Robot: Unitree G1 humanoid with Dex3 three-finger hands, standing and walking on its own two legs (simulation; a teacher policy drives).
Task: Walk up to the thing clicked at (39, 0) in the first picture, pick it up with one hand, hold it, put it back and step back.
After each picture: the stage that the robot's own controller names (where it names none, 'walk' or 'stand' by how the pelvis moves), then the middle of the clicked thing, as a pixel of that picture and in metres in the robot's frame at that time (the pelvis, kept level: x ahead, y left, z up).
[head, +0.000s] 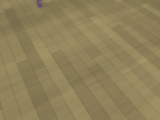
stand; out of the picture +2.24 +0.64 -0.65
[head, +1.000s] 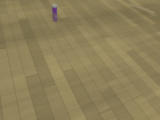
walk; (54, 12) +2.14 +0.32 -0.62
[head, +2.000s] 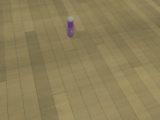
walk; (70, 27) +1.47 +0.10 -0.64
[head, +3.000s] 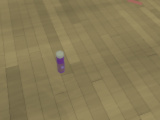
walk; (60, 62) +0.95 +0.17 -0.65
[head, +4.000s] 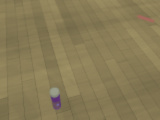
walk; (55, 99) +0.59 +0.19 -0.64
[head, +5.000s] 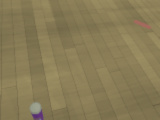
walk; (37, 114) +0.43 +0.24 -0.62
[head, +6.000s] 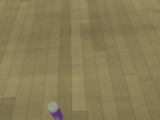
stand; (55, 112) +0.44 +0.26 -0.63
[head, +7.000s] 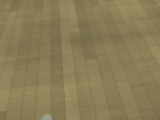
stand; out of the picture +0.39 +0.26 -0.65
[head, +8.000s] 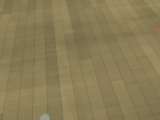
stand; out of the picture +0.41 +0.27 -0.66
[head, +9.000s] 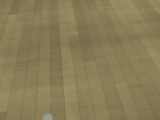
stand; out of the picture +0.42 +0.25 -0.66
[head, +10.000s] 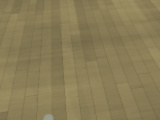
stand; out of the picture +0.41 +0.25 -0.66
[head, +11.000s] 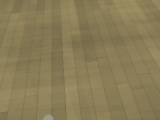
go down; out of the picture +0.41 +0.25 -0.66
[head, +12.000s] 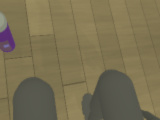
go down; (2, 35) +0.52 +0.26 -0.25
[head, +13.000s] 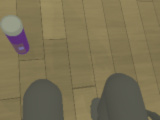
approach; (17, 38) +0.52 +0.24 -0.25
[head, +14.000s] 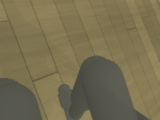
close in; out of the picture +0.50 +0.29 -0.17
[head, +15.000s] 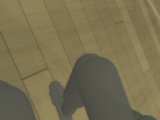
close; out of the picture +0.49 +0.30 -0.17
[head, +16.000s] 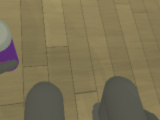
lift; (2, 51) +0.39 +0.26 -0.03
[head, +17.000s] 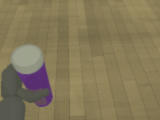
hold; (36, 81) +0.31 +0.16 +0.09
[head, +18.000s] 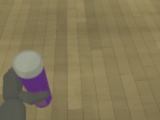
hold; (36, 84) +0.32 +0.17 +0.05
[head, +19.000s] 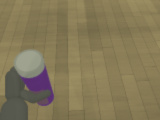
hold; (38, 82) +0.32 +0.16 +0.05
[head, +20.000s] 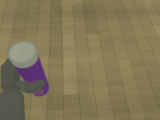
crouch; (33, 73) +0.36 +0.17 +0.01
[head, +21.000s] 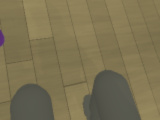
lower; out of the picture +0.50 +0.24 -0.04
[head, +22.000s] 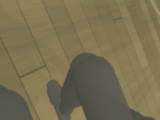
lower; out of the picture +0.48 +0.28 -0.17
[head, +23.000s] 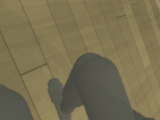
lower; out of the picture +0.48 +0.29 -0.18
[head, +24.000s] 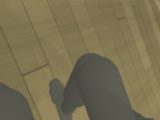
lower; out of the picture +0.48 +0.30 -0.17
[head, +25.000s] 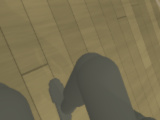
lower; out of the picture +0.47 +0.29 -0.18
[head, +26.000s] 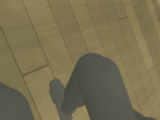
open; out of the picture +0.48 +0.28 -0.18
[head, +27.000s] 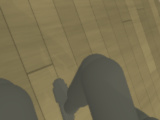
rise; out of the picture +0.47 +0.28 -0.18
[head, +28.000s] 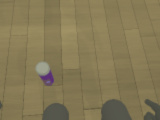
walk; (46, 74) +0.47 +0.20 -0.43
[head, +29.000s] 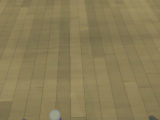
stand; out of the picture +0.43 +0.19 -0.59
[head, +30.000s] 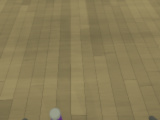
stand; (57, 119) +0.43 +0.19 -0.60
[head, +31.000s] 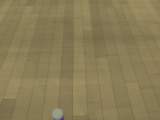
stand; (59, 119) +0.43 +0.19 -0.62
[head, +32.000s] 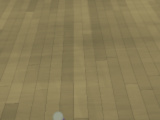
stand; out of the picture +0.43 +0.21 -0.66
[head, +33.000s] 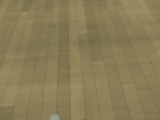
stand; out of the picture +0.41 +0.22 -0.66
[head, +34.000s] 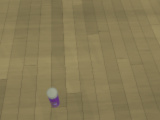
walk; (53, 98) +0.46 +0.18 -0.63
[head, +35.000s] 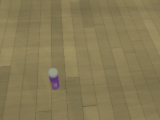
walk; (54, 79) +0.64 +0.21 -0.64
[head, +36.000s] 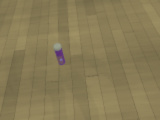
walk; (59, 54) +0.96 +0.32 -0.63
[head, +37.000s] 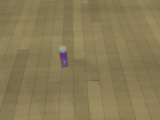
stand; (63, 57) +1.01 +0.20 -0.64
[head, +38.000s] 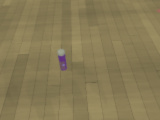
stand; (62, 60) +1.03 +0.21 -0.66
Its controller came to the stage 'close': yes
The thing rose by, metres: 0.69
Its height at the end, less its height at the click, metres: +0.00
